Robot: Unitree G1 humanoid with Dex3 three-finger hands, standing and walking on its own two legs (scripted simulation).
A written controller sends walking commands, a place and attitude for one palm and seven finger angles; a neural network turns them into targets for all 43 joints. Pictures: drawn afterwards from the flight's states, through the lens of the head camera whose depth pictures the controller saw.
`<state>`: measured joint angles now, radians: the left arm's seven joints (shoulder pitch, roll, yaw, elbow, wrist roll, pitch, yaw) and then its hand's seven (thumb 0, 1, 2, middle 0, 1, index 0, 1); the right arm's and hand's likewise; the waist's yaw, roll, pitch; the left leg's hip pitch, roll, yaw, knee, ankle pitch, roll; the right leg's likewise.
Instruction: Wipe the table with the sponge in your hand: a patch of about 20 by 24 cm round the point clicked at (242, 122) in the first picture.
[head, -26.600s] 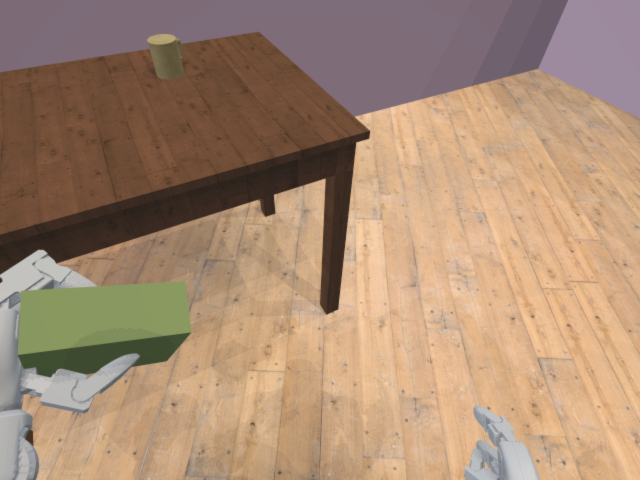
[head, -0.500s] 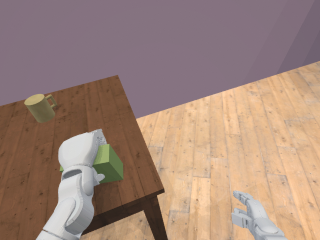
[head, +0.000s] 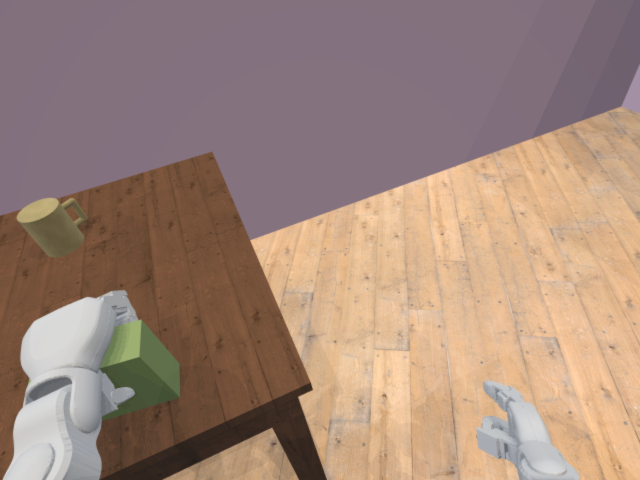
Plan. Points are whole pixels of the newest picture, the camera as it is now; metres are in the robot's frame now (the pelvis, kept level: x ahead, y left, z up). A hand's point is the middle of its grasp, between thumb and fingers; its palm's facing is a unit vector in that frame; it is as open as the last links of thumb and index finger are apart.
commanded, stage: wipe forward along the middle lane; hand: left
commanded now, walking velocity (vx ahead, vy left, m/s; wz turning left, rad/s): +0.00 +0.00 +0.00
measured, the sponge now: (121, 381) +0.21 +0.29 +0.04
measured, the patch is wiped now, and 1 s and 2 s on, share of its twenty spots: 1.00 1.00 1.00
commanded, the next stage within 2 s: slide back across to the first lane in 1.72 s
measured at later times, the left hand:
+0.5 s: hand (83, 344) +0.23 +0.32 +0.10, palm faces +0.03 -0.09 -1.00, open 9.2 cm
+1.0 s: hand (90, 303) +0.29 +0.35 +0.10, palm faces -0.03 -0.06 -1.00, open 9.2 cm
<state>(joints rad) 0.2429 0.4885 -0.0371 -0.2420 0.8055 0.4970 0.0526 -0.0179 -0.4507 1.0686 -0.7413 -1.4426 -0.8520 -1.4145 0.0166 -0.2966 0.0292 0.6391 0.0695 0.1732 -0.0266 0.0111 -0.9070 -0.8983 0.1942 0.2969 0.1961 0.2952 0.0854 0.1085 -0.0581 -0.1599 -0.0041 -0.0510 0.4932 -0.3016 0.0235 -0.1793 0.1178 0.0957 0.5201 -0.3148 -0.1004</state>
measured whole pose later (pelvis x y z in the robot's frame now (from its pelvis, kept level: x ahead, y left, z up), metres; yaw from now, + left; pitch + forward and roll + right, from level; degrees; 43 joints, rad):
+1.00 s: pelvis -0.03 +0.04 +0.00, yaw +3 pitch +3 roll +0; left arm -0.34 0.51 -0.06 0.40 0.92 0.29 -0.02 -0.01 -0.55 1.10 -0.86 -1.33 -0.92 -1.39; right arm 0.14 -0.30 0.03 0.69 0.08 0.16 -0.06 0.01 -0.91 -0.90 0.20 0.30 0.20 0.30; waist 0.05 0.09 -0.07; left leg -0.30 -0.04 -0.09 0.53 -0.27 0.01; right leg -0.29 0.08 0.06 0.51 -0.27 -0.05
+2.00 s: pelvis -0.02 +0.05 +0.00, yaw +2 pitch +7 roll -1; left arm -0.54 0.59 0.06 0.74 0.96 0.10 0.05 0.00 -0.55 1.11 -0.85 -1.35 -0.90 -1.45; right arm 0.20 -0.30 0.01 0.70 0.08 0.20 -0.04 0.01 -0.91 -0.90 0.20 0.30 0.20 0.30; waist 0.01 0.07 -0.10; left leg -0.38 -0.04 -0.08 0.54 -0.28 0.03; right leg -0.35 0.08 0.07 0.49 -0.26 -0.03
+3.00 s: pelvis +0.00 +0.09 +0.00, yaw +4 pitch +6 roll -2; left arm -0.19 0.63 0.10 0.28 0.88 0.19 0.01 -0.03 -0.44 1.06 -0.75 -1.43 -0.80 -1.54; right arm 0.13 -0.29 0.00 0.66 0.06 0.19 0.00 0.01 -0.91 -0.90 0.20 0.30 0.20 0.30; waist 0.06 0.08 -0.06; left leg -0.30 -0.09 -0.10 0.51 -0.29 0.08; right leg -0.24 0.03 0.05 0.41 -0.27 0.01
